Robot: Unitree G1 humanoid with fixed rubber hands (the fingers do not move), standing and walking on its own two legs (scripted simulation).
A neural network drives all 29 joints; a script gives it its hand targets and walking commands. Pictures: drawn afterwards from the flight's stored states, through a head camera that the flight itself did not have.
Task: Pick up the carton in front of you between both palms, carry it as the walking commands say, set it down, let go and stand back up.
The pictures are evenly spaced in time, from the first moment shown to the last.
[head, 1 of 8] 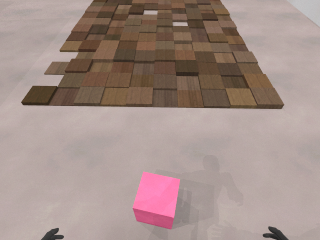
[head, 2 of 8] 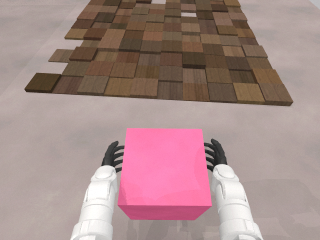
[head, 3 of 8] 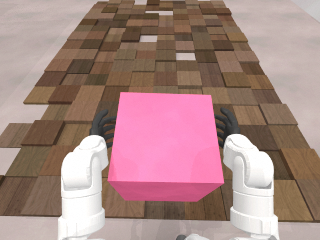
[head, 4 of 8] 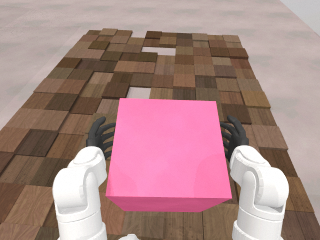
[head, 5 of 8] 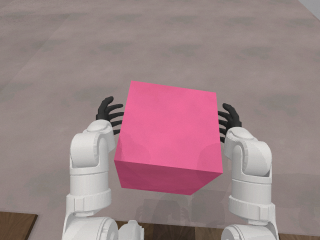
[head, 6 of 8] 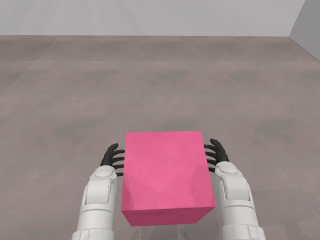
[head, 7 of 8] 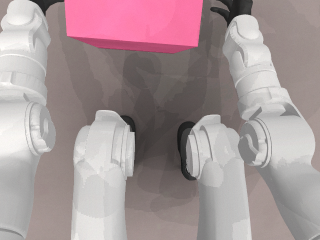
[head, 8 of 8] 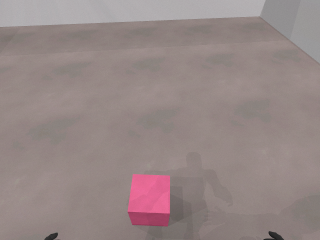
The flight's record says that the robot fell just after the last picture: no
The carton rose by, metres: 0.78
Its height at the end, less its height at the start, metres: +0.00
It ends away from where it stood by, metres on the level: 6.89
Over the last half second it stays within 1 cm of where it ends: yes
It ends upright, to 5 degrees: yes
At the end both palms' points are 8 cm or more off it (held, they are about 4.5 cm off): yes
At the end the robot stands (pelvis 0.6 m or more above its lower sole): yes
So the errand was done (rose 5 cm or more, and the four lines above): yes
